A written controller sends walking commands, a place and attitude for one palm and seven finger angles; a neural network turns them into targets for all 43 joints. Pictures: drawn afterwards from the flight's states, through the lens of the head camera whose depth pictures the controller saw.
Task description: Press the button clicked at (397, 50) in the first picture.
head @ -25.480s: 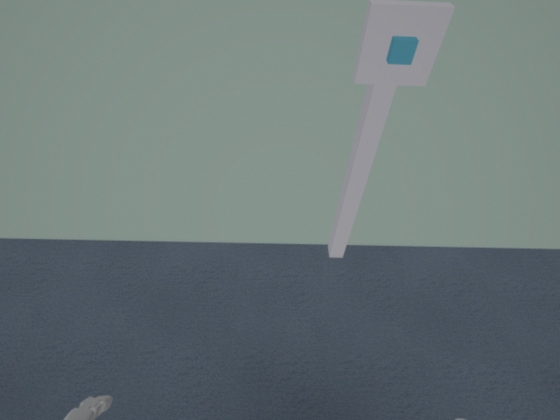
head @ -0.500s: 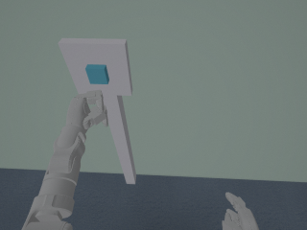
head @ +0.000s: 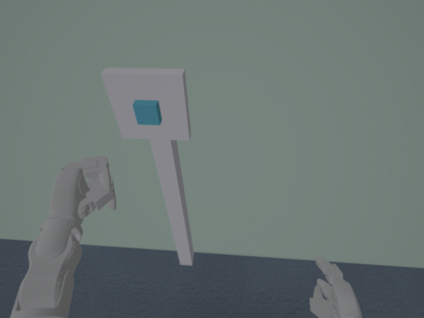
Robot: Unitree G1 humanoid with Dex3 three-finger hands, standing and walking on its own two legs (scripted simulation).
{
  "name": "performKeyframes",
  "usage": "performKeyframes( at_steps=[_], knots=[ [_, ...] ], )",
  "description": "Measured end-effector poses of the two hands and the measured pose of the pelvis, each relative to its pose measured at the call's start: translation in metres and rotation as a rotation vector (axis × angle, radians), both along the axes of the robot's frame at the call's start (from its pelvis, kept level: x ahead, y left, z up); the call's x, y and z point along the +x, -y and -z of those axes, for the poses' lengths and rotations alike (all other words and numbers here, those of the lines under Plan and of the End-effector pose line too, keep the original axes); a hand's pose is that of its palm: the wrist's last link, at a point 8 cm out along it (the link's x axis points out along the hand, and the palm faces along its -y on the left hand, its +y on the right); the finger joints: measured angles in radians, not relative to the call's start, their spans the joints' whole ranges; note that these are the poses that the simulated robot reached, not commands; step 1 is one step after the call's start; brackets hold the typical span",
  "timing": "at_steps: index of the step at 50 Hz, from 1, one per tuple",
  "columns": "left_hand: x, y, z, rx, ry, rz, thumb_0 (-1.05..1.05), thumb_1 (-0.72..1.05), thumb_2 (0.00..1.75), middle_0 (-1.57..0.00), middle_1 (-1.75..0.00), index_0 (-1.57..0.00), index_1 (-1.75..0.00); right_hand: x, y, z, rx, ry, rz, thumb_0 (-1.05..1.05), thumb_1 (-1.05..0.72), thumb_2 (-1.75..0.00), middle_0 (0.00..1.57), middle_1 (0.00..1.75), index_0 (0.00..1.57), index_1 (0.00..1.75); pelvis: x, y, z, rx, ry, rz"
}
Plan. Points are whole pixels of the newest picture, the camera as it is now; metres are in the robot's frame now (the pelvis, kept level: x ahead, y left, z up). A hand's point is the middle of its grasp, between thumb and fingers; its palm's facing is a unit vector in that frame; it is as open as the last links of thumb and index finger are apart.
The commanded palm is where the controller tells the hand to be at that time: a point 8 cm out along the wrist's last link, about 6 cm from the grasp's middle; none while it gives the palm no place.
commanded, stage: draw the hand back to the body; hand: left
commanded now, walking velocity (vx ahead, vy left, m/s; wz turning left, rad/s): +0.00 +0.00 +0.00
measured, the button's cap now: (148, 111) +0.52 +0.20 +0.15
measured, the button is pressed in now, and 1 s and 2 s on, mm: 0 0 0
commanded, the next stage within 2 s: step back with the hand held close in 0.88 s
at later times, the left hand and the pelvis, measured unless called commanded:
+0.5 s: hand (63, 219) +0.21 +0.24 +0.16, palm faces +0.37 -0.87 -0.34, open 3.1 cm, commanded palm +0.16 +0.29 +0.17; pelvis +0.01 +0.01 +0.01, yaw +0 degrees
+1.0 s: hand (49, 226) +0.19 +0.25 +0.17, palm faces +0.42 -0.83 -0.36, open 3.1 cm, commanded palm +0.14 +0.29 +0.18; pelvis +0.01 +0.01 +0.01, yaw +0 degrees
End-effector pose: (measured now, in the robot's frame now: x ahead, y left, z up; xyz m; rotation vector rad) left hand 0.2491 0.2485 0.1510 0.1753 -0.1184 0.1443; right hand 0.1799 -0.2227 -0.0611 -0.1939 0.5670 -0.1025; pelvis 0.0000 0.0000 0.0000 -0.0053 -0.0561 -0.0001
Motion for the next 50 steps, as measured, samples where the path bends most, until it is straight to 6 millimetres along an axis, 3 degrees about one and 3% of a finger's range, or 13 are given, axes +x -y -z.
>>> performKeyframes(
  at_steps=[10, 17, 33, 40, 50],
  knots=[
    [-0.043, -0.012, -0.004, 0.108, 0.035, -0.147, 0.01, 0.89, 0.9, -1.31, -1.5, -1.3, -1.5, -0.001, -0.015, 0.007, -0.002, -0.074, -0.043, 0.01, -0.91, -0.9, 0.2, 0.3, 0.2, 0.3, 0.003, -0.006, -0.006, -0.002, 0.025, 0.002],
    [-0.06, -0.022, -0.019, 0.163, 0.077, -0.186, 0.01, 0.89, 0.9, -1.31, -1.5, -1.3, -1.5, -0.003, -0.021, 0.013, 0.008, -0.108, -0.041, 0.01, -0.91, -0.9, 0.2, 0.3, 0.2, 0.3, 0.009, -0.01, -0.006, -0.004, 0.036, 0.003],
    [-0.1, -0.045, -0.027, 0.246, 0.056, -0.27, 0.01, 0.89, 0.9, -1.31, -1.5, -1.3, -1.5, 0.014, -0.024, 0.003, -0.009, -0.064, -0.041, 0.01, -0.91, -0.9, 0.2, 0.3, 0.2, 0.3, 0.017, -0.017, -0.005, -0.012, 0.037, 0.005],
    [-0.101, -0.044, -0.03, 0.236, 0.078, -0.286, 0.01, 0.89, 0.9, -1.31, -1.5, -1.31, -1.5, 0.018, -0.031, 0.003, -0.007, -0.05, -0.062, 0.01, -0.91, -0.9, 0.2, 0.3, 0.2, 0.3, 0.014, -0.018, -0.005, -0.011, 0.039, -0.004],
    [-0.096, -0.04, -0.029, 0.238, 0.072, -0.268, 0.01, 0.89, 0.9, -1.31, -1.5, -1.3, -1.5, 0.01, -0.031, 0.006, 0.003, -0.069, -0.057, 0.01, -0.91, -0.9, 0.2, 0.3, 0.2, 0.3, 0.014, -0.014, -0.005, -0.01, 0.039, 0.001]
  ],
)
